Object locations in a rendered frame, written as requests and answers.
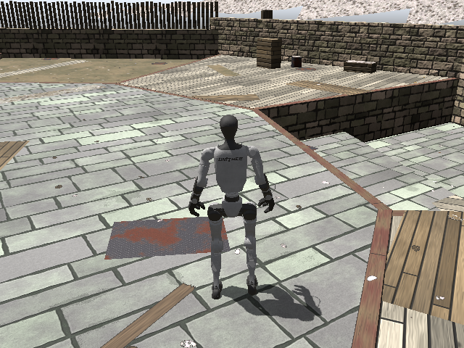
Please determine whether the robot left foot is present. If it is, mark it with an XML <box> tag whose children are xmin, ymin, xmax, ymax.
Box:
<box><xmin>212</xmin><ymin>281</ymin><xmax>223</xmax><ymax>299</ymax></box>

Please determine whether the right robot hand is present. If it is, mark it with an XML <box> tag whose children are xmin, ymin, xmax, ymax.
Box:
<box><xmin>258</xmin><ymin>198</ymin><xmax>275</xmax><ymax>213</ymax></box>

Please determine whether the left robot hand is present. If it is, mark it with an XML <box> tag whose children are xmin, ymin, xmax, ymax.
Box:
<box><xmin>188</xmin><ymin>202</ymin><xmax>205</xmax><ymax>217</ymax></box>

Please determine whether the left robot forearm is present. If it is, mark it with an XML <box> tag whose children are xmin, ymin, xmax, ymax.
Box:
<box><xmin>190</xmin><ymin>176</ymin><xmax>204</xmax><ymax>204</ymax></box>

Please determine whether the robot right upper arm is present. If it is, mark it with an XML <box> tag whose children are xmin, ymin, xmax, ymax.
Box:
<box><xmin>245</xmin><ymin>146</ymin><xmax>266</xmax><ymax>185</ymax></box>

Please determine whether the robot torso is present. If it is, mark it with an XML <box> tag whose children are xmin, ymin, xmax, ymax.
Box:
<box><xmin>213</xmin><ymin>142</ymin><xmax>247</xmax><ymax>218</ymax></box>

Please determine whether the robot left upper arm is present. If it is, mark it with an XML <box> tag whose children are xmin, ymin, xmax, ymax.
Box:
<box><xmin>196</xmin><ymin>147</ymin><xmax>215</xmax><ymax>188</ymax></box>

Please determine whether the right robot forearm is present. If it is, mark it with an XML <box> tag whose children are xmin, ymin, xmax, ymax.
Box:
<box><xmin>259</xmin><ymin>174</ymin><xmax>273</xmax><ymax>200</ymax></box>

